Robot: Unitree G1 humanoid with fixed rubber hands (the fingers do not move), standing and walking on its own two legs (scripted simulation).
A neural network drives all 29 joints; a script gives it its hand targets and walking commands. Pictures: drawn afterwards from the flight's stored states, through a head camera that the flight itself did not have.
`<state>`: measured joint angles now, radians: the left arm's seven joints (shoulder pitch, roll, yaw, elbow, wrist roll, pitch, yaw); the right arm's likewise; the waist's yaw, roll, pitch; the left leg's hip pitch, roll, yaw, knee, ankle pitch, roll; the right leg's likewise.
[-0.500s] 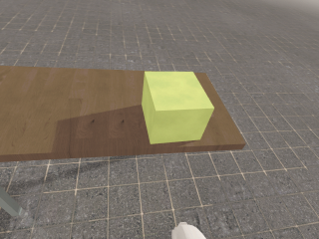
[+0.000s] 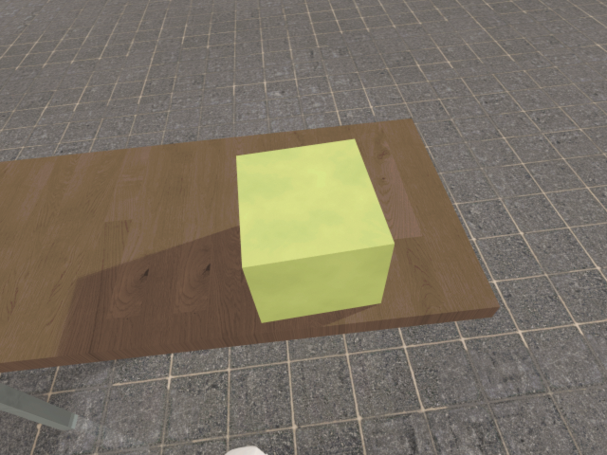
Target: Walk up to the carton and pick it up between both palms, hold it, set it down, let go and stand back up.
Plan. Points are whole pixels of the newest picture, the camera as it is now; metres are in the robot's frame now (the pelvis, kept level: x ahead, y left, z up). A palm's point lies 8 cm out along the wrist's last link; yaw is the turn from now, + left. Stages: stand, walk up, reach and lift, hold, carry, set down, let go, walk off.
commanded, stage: walk up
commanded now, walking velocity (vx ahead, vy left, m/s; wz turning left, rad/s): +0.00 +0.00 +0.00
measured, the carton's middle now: (308, 229) +0.50 +0.00 -0.05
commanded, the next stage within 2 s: none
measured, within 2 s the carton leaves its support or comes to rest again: neither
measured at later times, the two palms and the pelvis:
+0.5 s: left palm out of the picture -0.02 +0.25 -0.16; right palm out of the picture -0.04 -0.18 -0.14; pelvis -0.04 +0.03 +0.00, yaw +0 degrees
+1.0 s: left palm out of the picture -0.12 +0.22 -0.15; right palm out of the picture -0.11 -0.18 -0.15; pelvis -0.07 +0.02 +0.00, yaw -1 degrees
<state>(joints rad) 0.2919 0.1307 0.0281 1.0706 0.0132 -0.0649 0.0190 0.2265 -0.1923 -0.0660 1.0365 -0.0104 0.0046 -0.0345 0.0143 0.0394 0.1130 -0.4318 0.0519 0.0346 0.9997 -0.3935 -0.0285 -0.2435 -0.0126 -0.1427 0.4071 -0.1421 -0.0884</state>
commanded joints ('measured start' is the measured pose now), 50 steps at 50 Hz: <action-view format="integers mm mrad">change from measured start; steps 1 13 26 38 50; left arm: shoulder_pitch -24 -1 55 119 171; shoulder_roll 103 163 82 57 45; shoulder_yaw -4 40 14 -29 -40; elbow -60 -79 42 97 95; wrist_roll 21 -8 -5 2 1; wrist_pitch -23 87 65 53 54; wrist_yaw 1 33 20 9 11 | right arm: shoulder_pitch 223 130 69 121 208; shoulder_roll -1 49 -4 -19 -7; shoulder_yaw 7 42 53 47 58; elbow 51 37 66 83 105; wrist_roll -2 13 6 4 8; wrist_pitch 62 28 -27 -3 -2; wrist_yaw -9 -19 -12 1 7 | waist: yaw -87 -23 1 -8 -12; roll -179 -51 51 -54 -85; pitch -195 -210 -69 35 -10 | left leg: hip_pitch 150 266 164 202 194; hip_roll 1 33 106 72 48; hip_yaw -32 -18 -85 -54 -32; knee -121 -578 -774 -755 -686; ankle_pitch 65 136 104 -14 12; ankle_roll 24 4 83 63 50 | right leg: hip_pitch -5 -9 153 -71 -125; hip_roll -236 -239 -84 -60 -88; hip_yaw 163 262 173 213 260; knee -116 -12 -81 -128 -155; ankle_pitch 573 158 37 -123 -267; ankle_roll -79 -71 93 76 60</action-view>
